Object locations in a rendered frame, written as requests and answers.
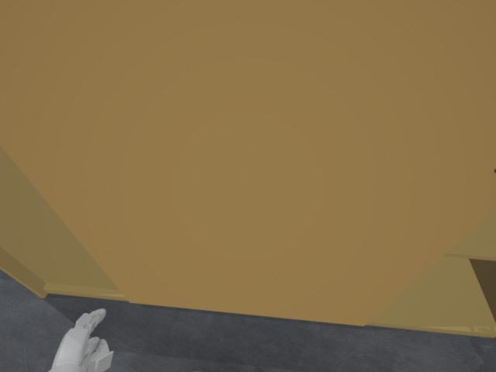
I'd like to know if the wardrobe door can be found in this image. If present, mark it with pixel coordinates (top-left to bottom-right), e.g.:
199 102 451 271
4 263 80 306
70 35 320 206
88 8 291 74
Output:
0 146 119 290
0 0 496 326

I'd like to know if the robot left hand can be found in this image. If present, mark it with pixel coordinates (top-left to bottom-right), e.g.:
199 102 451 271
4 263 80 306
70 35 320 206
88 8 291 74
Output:
51 308 113 372

